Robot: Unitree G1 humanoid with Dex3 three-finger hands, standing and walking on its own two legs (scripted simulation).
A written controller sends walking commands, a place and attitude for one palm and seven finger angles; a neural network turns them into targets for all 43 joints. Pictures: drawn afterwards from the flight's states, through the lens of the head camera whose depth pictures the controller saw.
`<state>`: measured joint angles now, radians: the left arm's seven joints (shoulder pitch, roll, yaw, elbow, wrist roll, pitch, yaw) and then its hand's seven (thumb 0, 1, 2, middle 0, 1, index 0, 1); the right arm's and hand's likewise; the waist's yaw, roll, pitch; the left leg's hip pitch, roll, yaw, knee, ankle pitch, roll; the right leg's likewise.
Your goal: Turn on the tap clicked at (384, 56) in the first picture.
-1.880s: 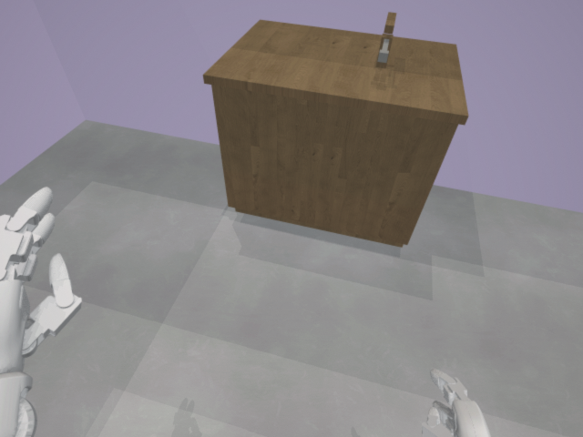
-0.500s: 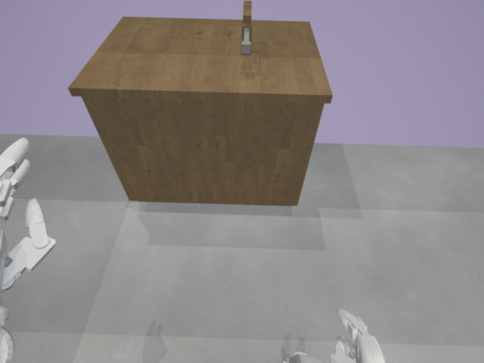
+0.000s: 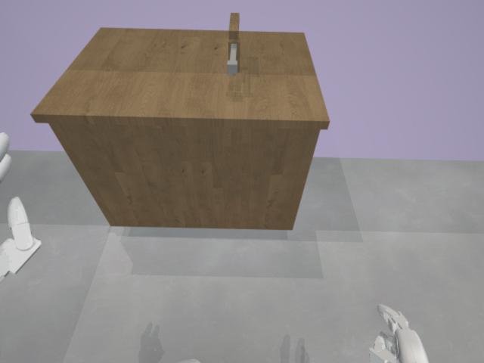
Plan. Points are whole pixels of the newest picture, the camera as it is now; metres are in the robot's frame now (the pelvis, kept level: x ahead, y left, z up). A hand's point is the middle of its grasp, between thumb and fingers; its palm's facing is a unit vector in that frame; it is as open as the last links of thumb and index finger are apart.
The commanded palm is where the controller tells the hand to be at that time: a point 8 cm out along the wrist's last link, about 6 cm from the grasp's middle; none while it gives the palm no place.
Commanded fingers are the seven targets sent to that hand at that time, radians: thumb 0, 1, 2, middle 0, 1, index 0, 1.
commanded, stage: turn to face it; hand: left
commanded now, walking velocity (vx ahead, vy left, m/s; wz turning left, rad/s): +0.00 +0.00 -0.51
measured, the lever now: (232, 67) +0.84 +0.10 +0.06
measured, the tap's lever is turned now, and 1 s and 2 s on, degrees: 0 0 0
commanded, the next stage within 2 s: take the last steps up to it in 0.48 s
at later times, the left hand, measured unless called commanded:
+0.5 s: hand (145, 205) +0.27 +0.15 +0.18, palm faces +0.21 -0.83 -0.51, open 7.4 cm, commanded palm +0.22 +0.21 +0.19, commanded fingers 0.00 0.90 0.90 -0.20 -0.30 -0.20 -0.30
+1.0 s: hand (165, 234) +0.23 +0.12 +0.17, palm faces +0.20 -0.89 -0.41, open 7.5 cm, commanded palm +0.19 +0.16 +0.19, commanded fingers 0.00 0.90 0.90 -0.20 -0.30 -0.20 -0.30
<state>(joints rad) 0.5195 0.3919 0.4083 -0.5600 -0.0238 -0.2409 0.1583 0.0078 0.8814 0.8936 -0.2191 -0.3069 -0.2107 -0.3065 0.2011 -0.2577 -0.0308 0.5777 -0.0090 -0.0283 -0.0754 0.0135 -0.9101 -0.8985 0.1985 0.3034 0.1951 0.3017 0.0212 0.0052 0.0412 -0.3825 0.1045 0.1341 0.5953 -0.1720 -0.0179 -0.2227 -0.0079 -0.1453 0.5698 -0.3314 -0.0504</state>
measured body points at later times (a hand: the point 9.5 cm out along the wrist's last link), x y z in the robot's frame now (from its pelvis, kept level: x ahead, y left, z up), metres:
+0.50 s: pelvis +0.00 -0.03 +0.00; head +0.04 -0.07 +0.45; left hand +0.25 +0.19 +0.20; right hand +0.11 -0.30 -0.11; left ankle +0.03 +0.11 -0.67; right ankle +0.02 -0.13 -0.73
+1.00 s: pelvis -0.04 -0.06 +0.00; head -0.06 -0.07 +0.45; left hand +0.21 +0.16 +0.20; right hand +0.05 -0.29 -0.10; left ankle +0.02 +0.09 -0.73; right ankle -0.06 -0.16 -0.73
